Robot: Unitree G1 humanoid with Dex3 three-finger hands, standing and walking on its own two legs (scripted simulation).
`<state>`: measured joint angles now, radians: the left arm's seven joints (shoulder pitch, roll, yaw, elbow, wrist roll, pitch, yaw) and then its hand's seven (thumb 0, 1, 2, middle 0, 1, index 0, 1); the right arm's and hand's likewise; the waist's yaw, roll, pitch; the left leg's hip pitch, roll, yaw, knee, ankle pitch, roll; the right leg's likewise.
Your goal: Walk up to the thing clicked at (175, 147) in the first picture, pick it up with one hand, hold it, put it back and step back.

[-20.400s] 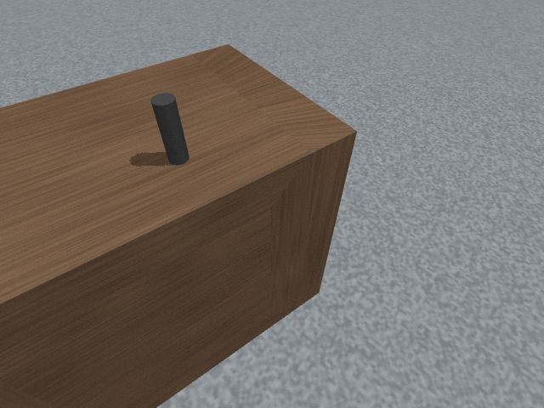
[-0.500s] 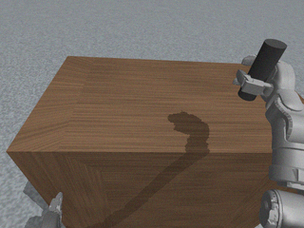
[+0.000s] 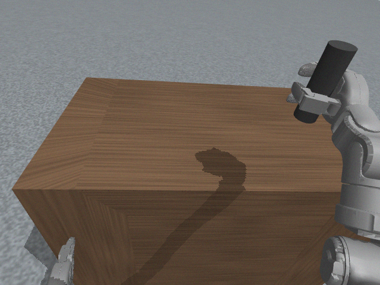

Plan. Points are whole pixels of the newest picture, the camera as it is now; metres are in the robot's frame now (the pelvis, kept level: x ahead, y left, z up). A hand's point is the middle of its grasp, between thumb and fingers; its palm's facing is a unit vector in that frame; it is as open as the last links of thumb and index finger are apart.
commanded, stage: hold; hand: right
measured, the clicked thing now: (321, 85) +0.36 -0.21 +0.31
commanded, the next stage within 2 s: none
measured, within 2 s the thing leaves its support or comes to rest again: neither
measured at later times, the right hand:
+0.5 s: hand (308, 82) +0.35 -0.18 +0.32, palm faces +0.19 +0.98 +0.01, open 5.4 cm
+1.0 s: hand (310, 81) +0.35 -0.18 +0.32, palm faces +0.21 +0.98 +0.01, open 5.4 cm
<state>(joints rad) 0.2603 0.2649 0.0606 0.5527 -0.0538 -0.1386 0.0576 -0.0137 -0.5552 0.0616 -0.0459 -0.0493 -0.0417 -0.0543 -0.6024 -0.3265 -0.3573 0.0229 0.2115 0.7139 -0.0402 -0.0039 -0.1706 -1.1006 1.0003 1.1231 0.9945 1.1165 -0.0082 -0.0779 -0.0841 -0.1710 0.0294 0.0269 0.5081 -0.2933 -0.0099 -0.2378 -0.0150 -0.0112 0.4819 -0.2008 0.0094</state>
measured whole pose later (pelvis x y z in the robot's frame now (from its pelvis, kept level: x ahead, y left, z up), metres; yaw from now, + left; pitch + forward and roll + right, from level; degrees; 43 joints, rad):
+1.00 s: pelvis +0.00 -0.01 +0.00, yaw +0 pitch -2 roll +0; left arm 0.23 0.28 0.07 0.63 -0.06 -0.16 0.05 -0.01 -0.54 0.06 -0.05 -0.06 -0.05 -0.06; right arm -0.65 -0.32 -0.36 -0.06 0.22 0.85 -0.06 0.00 -0.17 -1.10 1.00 1.12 0.99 1.12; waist -0.01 -0.09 -0.10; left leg -0.17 0.04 0.02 0.51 -0.30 -0.02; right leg -0.24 -0.01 -0.02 0.49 -0.21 0.00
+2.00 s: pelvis +0.00 +0.00 +0.00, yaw +0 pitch -3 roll +0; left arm 0.23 0.27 0.05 0.65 -0.06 -0.17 0.06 -0.01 -0.54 0.06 -0.06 -0.06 -0.06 -0.06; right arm -0.61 -0.34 -0.37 -0.09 0.23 0.84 -0.04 0.00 -0.16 -1.11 1.01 1.12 1.00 1.11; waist -0.02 -0.09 -0.09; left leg -0.17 0.03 0.03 0.51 -0.30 -0.01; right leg -0.24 -0.01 -0.01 0.49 -0.21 0.00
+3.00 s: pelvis +0.00 +0.00 +0.00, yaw +0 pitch -3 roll +0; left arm 0.24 0.27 0.05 0.62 -0.06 -0.17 0.06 -0.01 -0.53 0.05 -0.05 -0.06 -0.06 -0.05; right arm -0.63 -0.34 -0.36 -0.01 0.23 0.82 -0.04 0.00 -0.16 -1.12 1.01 1.12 1.00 1.11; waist -0.01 -0.08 -0.08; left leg -0.16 0.03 0.03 0.51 -0.30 -0.01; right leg -0.23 -0.01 -0.01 0.49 -0.21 0.01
